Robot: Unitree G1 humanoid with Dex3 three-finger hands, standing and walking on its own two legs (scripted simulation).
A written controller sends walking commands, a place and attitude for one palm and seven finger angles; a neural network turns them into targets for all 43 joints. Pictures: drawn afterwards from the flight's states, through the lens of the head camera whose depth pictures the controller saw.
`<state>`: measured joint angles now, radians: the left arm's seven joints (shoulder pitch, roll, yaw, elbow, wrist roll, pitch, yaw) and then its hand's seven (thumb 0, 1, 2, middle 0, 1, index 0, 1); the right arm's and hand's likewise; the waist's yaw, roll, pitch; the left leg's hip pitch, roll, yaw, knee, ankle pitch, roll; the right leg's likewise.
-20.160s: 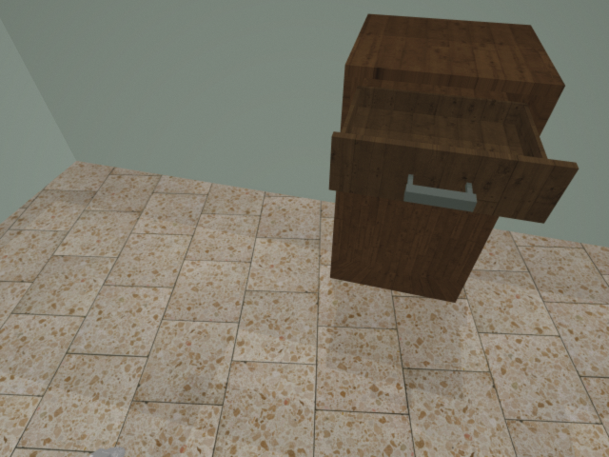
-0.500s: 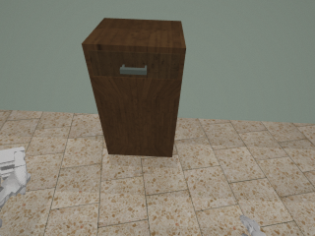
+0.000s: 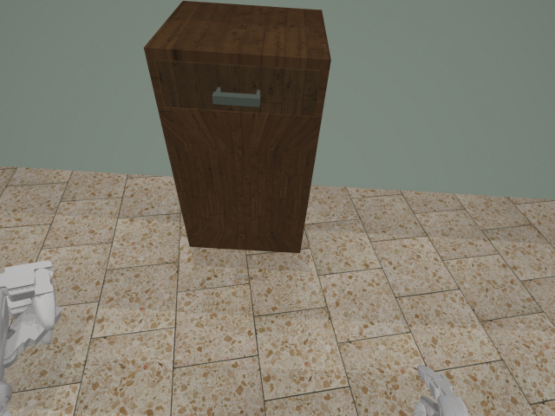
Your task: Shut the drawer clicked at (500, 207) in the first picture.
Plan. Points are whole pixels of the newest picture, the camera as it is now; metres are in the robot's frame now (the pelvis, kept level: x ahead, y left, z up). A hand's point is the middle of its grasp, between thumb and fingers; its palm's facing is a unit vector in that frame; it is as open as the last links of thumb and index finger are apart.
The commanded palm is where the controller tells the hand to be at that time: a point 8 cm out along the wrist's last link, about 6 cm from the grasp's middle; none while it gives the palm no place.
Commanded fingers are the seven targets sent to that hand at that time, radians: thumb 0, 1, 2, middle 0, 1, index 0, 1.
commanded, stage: stop stepping back and stand still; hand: left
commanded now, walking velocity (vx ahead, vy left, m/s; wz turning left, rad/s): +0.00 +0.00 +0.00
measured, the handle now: (237, 95) +0.92 +0.18 +0.01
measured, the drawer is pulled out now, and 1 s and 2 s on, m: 0.00 0.00 0.00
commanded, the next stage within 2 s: let the arm hang, fingers relaxed in 0.14 s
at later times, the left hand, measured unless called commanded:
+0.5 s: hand out of the picture +0.10 +0.19 -0.15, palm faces +0.01 -0.97 -0.26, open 3.1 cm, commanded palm none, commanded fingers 0.00 0.90 0.90 -0.84 -0.99 -0.84 -0.99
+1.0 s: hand out of the picture +0.01 +0.21 -0.16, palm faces +0.04 -0.95 -0.31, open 6.9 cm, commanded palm none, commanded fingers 0.00 0.90 0.90 -0.20 -0.30 -0.20 -0.30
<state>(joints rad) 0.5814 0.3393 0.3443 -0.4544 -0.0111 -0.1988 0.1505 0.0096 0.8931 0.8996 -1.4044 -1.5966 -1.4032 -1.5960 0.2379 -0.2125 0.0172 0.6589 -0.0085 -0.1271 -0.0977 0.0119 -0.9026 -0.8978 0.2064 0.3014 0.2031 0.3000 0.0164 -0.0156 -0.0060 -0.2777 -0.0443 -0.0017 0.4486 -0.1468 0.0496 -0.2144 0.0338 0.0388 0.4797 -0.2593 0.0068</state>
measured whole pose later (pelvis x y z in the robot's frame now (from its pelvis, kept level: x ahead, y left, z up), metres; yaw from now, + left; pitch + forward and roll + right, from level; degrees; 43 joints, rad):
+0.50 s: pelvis +0.00 -0.01 -0.01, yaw +2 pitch -1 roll -1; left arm 0.28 0.25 0.02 0.69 0.03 0.05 0.00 0.01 0.91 0.90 -1.16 -1.36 -1.16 -1.36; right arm 0.17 -0.29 -0.01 0.87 -0.02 -0.01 0.00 0.01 -0.90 -0.90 0.21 0.30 0.20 0.30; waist -0.02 -0.01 0.03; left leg -0.36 -0.05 -0.04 0.58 -0.20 0.03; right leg -0.27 0.04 0.00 0.59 -0.30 -0.03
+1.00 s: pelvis +0.01 -0.02 +0.00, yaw +2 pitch -2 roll -1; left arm 0.25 0.27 0.01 1.13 0.01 0.00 0.02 0.00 0.91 0.90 -0.28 -0.40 -0.28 -0.40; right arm 0.22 -0.21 -0.01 1.10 -0.02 0.01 -0.02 0.00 -0.90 -0.90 0.21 0.30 0.20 0.30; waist 0.00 0.04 0.05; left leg -0.25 -0.04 -0.05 0.41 -0.13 0.03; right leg -0.15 0.04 0.00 0.41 -0.22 -0.03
